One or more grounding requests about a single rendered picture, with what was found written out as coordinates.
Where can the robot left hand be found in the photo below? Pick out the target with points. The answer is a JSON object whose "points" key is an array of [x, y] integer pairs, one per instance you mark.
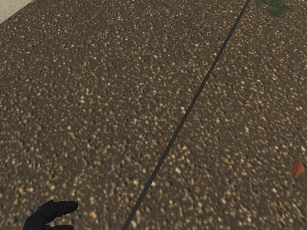
{"points": [[48, 212]]}

